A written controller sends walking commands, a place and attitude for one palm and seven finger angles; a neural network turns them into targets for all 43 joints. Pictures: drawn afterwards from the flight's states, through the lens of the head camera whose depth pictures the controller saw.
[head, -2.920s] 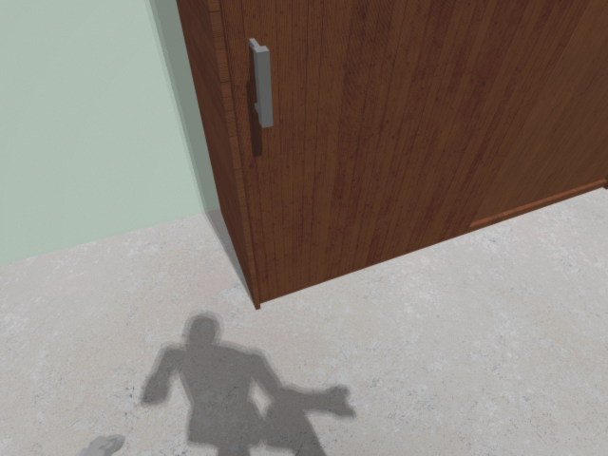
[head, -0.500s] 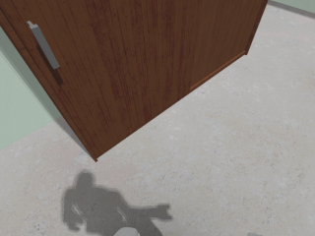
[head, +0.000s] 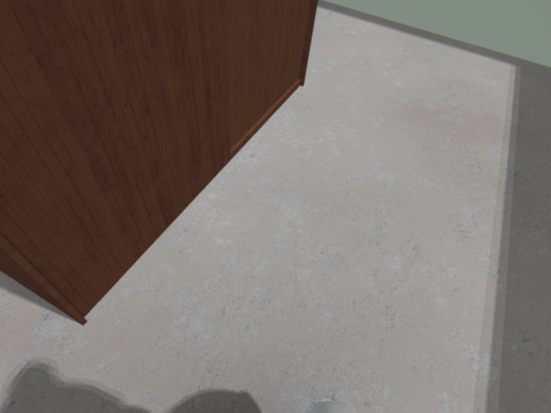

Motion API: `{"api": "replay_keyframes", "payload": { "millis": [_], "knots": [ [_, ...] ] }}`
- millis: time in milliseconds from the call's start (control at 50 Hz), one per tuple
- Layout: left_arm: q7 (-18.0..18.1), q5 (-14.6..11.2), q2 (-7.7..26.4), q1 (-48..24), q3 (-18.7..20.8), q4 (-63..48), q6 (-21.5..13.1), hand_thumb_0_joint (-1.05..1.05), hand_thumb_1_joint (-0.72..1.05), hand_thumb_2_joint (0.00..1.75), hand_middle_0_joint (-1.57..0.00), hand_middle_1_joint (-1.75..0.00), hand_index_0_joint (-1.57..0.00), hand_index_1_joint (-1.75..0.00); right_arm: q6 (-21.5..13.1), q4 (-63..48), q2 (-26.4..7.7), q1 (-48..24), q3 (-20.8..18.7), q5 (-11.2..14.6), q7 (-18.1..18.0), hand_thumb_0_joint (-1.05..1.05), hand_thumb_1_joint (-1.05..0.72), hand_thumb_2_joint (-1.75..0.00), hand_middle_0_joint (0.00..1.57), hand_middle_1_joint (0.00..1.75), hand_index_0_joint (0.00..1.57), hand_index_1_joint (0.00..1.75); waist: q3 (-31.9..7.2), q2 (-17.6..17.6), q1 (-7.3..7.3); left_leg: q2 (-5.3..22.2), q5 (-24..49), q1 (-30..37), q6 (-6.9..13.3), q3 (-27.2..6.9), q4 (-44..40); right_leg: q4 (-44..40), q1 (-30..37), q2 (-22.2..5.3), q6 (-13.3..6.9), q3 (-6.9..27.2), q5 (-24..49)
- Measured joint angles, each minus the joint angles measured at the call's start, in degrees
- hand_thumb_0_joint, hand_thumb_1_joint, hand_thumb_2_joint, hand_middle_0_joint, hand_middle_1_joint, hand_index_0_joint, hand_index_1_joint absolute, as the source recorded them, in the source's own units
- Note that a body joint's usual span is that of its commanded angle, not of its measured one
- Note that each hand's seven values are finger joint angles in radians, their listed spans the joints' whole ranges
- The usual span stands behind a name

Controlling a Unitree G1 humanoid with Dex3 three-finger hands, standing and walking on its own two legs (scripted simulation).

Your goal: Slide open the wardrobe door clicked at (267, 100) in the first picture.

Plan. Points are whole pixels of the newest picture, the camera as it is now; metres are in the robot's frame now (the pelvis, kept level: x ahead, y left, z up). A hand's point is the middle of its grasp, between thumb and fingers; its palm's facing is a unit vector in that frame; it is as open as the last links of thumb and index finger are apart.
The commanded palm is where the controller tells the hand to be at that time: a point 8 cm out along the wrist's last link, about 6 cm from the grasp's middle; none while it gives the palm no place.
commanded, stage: walk to a spot facing it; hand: left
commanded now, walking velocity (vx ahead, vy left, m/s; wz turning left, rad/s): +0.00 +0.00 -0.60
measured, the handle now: out of the picture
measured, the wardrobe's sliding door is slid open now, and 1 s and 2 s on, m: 0.00 0.00 0.00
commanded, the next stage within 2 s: none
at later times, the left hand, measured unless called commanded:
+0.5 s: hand out of the picture +0.14 +0.12 -0.16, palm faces -0.23 -0.95 -0.22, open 7.4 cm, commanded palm none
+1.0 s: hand (232, 258) +0.44 +0.11 -0.18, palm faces -0.47 -0.87 -0.18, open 7.4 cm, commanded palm none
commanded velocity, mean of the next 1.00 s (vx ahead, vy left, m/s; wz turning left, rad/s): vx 0.23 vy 0.00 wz -0.56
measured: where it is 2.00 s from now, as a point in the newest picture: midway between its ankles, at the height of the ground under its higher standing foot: (291, 352)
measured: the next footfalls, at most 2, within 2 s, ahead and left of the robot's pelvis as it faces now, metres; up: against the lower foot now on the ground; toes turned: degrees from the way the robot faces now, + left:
right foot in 0.20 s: +0.02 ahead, -0.15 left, +0.00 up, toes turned -13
left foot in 0.68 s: +0.32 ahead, +0.02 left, +0.00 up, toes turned -17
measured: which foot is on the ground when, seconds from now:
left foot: down 0.00-0.20, up 0.22-0.66, down 0.68-1.00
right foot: up 0.00-0.18, down 0.20-0.70, up 0.72-1.00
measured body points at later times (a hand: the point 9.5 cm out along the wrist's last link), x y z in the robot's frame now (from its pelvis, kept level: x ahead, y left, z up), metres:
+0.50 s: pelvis +0.06 -0.06 +0.00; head +0.08 -0.08 +0.45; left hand +0.15 +0.17 -0.14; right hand +0.06 -0.33 -0.14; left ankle +0.16 +0.08 -0.67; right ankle -0.02 -0.14 -0.74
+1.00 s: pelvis +0.28 -0.03 +0.00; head +0.31 -0.01 +0.45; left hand +0.46 +0.16 -0.16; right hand +0.16 -0.25 -0.13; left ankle +0.28 +0.03 -0.74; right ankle +0.22 -0.18 -0.63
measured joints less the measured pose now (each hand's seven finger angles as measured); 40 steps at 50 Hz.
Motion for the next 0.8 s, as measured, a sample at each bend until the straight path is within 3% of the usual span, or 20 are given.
{"api": "replay_keyframes", "payload": {
  "millis": [120,200,240,280,320,460,600,680,700,740,800],
  "knots": [
    [-0.3,-0.2,-2.3,-3.3,-1.0,-0.4,-0.1,0.01,0.91,0.89,-0.19,-0.30,-0.19,-0.30,0.4,1.8,-1.2,1.7,-1.1,-0.3,0.6,0.00,-0.90,-0.90,0.21,0.30,0.20,0.30,1.5,2.0,-1.91,2.9,-2.1,-1.0,-1.6,4.4,3.5,-13.9,5.8,-1.1,-1.4,-3.7,-1.9],
    [-0.6,0.0,-3.4,-4.5,-1.7,-1.4,-2.0,0.01,0.90,0.89,-0.20,-0.30,-0.20,-0.30,0.9,2.9,-3.2,3.5,-1.9,-0.1,1.1,0.00,-0.90,-0.90,0.21,0.30,0.20,0.30,0.9,4.3,-2.53,6.2,-6.5,-4.0,-3.5,6.4,11.7,-26.8,11.9,0.4,-4.3,-5.9,3.4],
    [0.0,-0.2,-4.3,-4.7,-2.3,-1.4,-3.2,0.00,0.90,0.89,-0.20,-0.30,-0.20,-0.30,2.2,4.0,-4.3,3.7,-2.2,-0.2,1.2,0.00,-0.90,-0.90,0.21,0.30,0.20,0.30,0.8,6.2,-2.91,6.1,-13.2,-8.6,-4.2,1.3,23.5,-24.9,11.7,1.9,-6.5,-6.1,2.9],
    [0.6,-0.4,-5.0,-3.5,-2.5,-1.5,-3.9,0.00,0.90,0.89,-0.20,-0.30,-0.20,-0.30,3.3,5.0,-4.7,3.9,-2.3,-0.3,1.6,0.01,-0.90,-0.90,0.20,0.30,0.20,0.30,-0.3,6.2,-2.54,4.7,-12.4,-12.9,-4.3,-2.1,32.5,-26.5,13.3,2.4,-7.4,-5.5,2.3],
    [1.1,-0.5,-5.2,-1.5,-2.5,-1.3,-4.6,0.00,0.90,0.89,-0.20,-0.30,-0.20,-0.30,3.3,5.1,-4.6,3.4,-2.3,-0.6,2.2,0.01,-0.91,-0.90,0.20,0.30,0.20,0.30,-1.4,5.4,-1.80,4.0,-8.3,-16.1,-4.7,-3.3,36.6,-30.0,15.4,2.7,-7.6,-3.9,3.5],
    [1.1,-0.4,-5.7,5.2,-3.0,1.9,-6.6,0.00,0.90,0.89,-0.20,-0.30,-0.20,-0.30,1.0,2.0,-4.2,-0.7,-2.8,-0.8,2.9,0.01,-0.91,-0.90,0.20,0.30,0.20,0.30,-2.4,4.4,-0.87,4.2,1.9,-22.6,-6.5,-5.7,32.8,-38.6,21.5,4.0,-7.8,0.8,6.0],
    [1.8,0.2,-6.1,10.8,-3.0,4.8,-7.1,0.00,0.90,0.89,-0.20,-0.30,-0.20,-0.30,0.4,0.4,-3.0,-4.8,-2.4,-0.4,3.3,0.01,-0.91,-0.90,0.20,0.30,0.20,0.30,-2.3,3.7,2.04,2.7,2.9,-22.7,-6.0,-5.7,23.0,-40.6,26.3,4.6,-6.5,4.1,3.0],
    [2.1,0.2,-5.5,13.3,-2.4,6.2,-6.7,0.00,0.90,0.89,-0.20,-0.30,-0.20,-0.30,-1.3,-1.0,-1.7,-6.7,-1.4,0.0,3.2,0.01,-0.90,-0.90,0.20,0.30,0.20,0.30,-2.0,1.8,3.64,0.3,2.0,-16.4,-4.4,-4.5,10.6,-36.5,27.4,3.8,-4.7,6.7,-2.3],
    [2.0,0.0,-5.1,13.6,-2.1,6.7,-6.5,0.00,0.90,0.89,-0.20,-0.30,-0.20,-0.30,-2.1,-1.3,-1.2,-7.2,-1.1,-0.1,2.9,0.01,-0.90,-0.90,0.20,0.30,0.20,0.30,-1.5,0.8,3.56,-0.2,5.3,-15.1,-2.6,-3.7,9.3,-32.0,26.2,3.5,-4.9,7.5,-4.5],
    [1.7,-0.5,-4.6,12.7,-1.4,7.9,-5.5,0.01,0.90,0.89,-0.20,-0.30,-0.20,-0.30,-3.5,-1.8,-0.1,-8.0,-0.2,-0.3,2.4,0.00,-0.90,-0.90,0.20,0.30,0.20,0.30,-0.4,-0.4,3.53,0.2,2.8,-14.2,0.3,-1.3,12.7,-14.2,19.6,3.6,-5.7,6.5,-7.3],
    [0.9,-0.1,-3.5,10.6,-0.6,8.4,-4.5,0.01,0.90,0.89,-0.20,-0.30,-0.20,-0.30,-3.9,-1.3,1.5,-6.1,0.5,-0.3,1.8,0.00,-0.90,-0.90,0.21,0.30,0.20,0.30,-0.6,-0.8,2.58,0.9,-0.4,-9.2,1.5,1.4,10.0,5.4,9.6,2.8,-6.0,1.6,-2.6]
  ]
}}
